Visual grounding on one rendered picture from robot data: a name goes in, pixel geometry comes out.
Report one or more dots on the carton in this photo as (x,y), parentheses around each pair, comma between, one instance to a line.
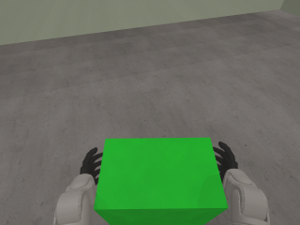
(159,181)

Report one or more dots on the robot right hand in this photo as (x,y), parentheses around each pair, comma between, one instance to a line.
(227,160)

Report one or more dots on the robot left hand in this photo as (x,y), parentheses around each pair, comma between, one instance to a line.
(88,165)

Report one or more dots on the right robot forearm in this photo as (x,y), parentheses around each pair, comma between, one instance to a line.
(249,205)

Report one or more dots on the left robot forearm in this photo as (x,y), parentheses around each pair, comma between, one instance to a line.
(73,207)

